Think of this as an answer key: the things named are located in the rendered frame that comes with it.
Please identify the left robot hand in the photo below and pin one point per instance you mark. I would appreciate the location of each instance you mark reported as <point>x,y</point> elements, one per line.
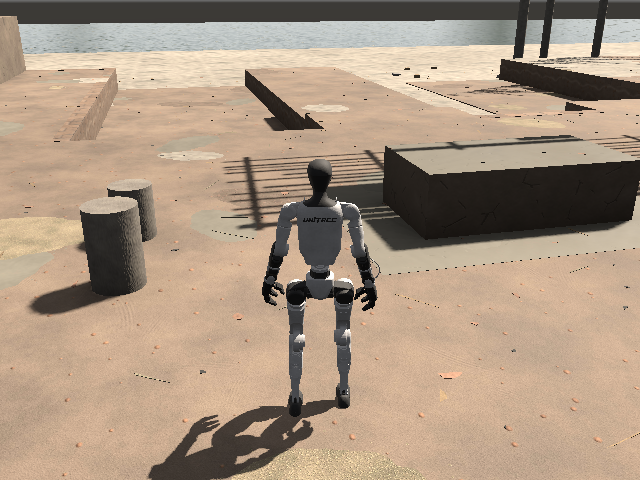
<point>267,289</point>

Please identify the robot left upper arm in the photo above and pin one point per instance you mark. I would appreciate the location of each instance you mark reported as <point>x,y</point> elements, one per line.
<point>287,213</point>

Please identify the humanoid robot torso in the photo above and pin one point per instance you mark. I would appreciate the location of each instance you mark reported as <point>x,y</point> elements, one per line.
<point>319,235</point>

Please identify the robot left foot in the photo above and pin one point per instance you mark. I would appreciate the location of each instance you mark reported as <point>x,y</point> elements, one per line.
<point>295,408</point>

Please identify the robot right forearm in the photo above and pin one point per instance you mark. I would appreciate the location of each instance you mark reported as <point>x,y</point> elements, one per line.
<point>365,269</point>

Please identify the right robot hand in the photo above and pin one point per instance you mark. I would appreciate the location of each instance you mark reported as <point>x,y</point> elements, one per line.
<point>371,296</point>

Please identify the robot right upper arm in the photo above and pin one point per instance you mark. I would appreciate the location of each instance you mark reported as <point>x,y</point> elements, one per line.
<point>352,213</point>

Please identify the robot left forearm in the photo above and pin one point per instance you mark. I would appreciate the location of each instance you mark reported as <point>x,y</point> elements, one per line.
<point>273,267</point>

